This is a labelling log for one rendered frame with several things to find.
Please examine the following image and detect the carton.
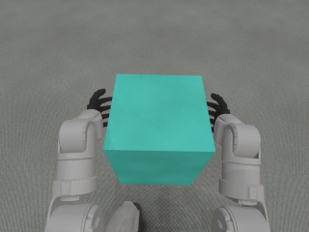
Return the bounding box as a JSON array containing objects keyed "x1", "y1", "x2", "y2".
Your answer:
[{"x1": 103, "y1": 73, "x2": 215, "y2": 186}]

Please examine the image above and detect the robot left upper arm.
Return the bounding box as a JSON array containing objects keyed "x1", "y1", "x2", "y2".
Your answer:
[{"x1": 45, "y1": 202, "x2": 103, "y2": 232}]

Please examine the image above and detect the robot right forearm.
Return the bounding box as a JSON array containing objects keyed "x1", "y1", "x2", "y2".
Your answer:
[{"x1": 213, "y1": 114, "x2": 270, "y2": 232}]

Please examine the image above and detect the robot left shin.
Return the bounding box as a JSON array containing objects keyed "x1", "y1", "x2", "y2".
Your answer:
[{"x1": 123, "y1": 201, "x2": 137, "y2": 232}]

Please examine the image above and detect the left robot thigh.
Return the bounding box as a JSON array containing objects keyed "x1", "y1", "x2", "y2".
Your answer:
[{"x1": 103, "y1": 205, "x2": 140, "y2": 232}]

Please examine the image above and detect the robot left forearm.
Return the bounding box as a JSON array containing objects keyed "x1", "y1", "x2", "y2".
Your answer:
[{"x1": 44, "y1": 109, "x2": 104, "y2": 232}]

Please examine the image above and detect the robot left hand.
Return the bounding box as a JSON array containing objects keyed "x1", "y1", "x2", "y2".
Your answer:
[{"x1": 87, "y1": 88, "x2": 113, "y2": 128}]

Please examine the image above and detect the robot right upper arm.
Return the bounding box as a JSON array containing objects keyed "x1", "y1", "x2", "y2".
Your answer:
[{"x1": 211, "y1": 205, "x2": 270, "y2": 232}]

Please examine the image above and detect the robot right hand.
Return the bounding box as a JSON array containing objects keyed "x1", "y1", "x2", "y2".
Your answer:
[{"x1": 207, "y1": 93, "x2": 230, "y2": 132}]

